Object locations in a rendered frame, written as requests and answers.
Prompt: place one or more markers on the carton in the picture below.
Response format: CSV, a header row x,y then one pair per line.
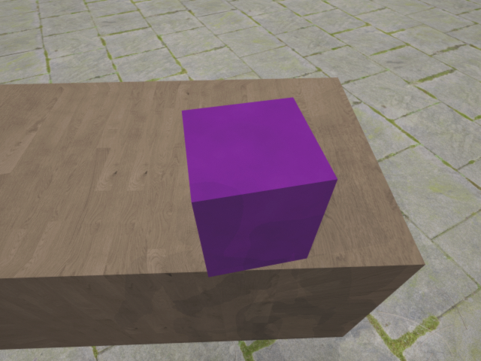
x,y
259,183

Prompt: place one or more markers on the pedestal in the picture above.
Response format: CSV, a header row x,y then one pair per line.
x,y
98,240

